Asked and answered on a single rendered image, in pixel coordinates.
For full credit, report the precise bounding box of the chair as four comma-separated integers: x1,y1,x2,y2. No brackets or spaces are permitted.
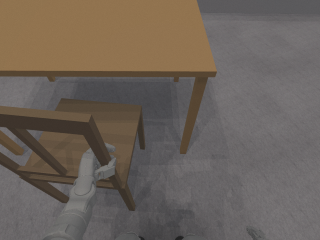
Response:
0,98,146,211

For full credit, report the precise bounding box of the robot right hand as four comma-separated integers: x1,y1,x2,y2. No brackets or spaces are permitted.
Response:
246,225,269,240

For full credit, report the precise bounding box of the robot left hand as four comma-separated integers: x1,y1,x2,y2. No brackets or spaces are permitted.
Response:
78,143,117,181

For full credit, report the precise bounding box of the table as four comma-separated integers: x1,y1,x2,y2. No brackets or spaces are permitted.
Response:
0,0,217,156

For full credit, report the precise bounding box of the left robot forearm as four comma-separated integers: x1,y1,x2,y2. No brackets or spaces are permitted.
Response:
41,175,97,240

